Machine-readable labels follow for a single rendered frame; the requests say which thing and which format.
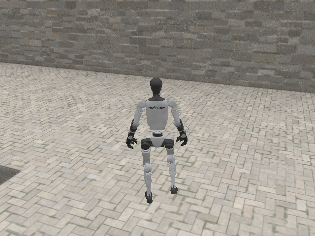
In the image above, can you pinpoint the left robot hand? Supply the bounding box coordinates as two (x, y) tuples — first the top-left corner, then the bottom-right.
(126, 137), (137, 149)

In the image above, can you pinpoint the right robot shin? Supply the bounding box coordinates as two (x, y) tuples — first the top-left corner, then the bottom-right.
(168, 154), (176, 188)

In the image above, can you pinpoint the left robot upper arm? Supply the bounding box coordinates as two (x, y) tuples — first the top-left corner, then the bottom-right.
(133, 99), (146, 127)

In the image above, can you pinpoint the robot torso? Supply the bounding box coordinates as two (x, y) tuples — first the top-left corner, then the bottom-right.
(145, 98), (168, 148)

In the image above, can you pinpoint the right robot upper arm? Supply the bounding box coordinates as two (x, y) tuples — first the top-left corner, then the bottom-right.
(167, 99), (181, 126)

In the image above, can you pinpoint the right robot forearm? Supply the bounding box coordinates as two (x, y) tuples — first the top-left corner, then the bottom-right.
(176, 119), (187, 138)

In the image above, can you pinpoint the right robot hand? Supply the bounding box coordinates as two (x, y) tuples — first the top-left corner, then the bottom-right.
(176, 136), (188, 146)

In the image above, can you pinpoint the left robot forearm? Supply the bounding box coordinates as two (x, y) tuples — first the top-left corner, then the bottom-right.
(127, 119), (137, 139)

